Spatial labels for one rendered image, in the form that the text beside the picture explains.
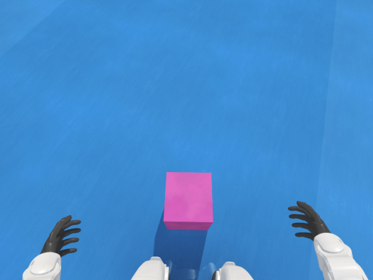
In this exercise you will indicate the robot left thigh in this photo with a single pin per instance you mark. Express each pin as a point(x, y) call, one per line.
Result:
point(152, 270)

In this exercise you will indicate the carton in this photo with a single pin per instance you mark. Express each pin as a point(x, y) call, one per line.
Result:
point(188, 201)

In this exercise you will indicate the robot thigh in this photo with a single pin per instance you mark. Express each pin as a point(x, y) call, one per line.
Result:
point(232, 272)
point(152, 270)

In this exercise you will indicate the robot left hand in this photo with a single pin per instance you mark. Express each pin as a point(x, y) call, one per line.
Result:
point(54, 242)

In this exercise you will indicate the left robot forearm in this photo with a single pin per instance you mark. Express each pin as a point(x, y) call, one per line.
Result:
point(46, 266)

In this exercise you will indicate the robot right thigh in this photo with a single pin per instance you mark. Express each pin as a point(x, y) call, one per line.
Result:
point(232, 272)

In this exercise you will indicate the right robot forearm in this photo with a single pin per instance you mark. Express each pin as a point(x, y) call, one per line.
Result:
point(335, 259)

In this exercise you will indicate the robot right hand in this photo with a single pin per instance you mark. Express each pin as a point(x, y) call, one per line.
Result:
point(314, 223)

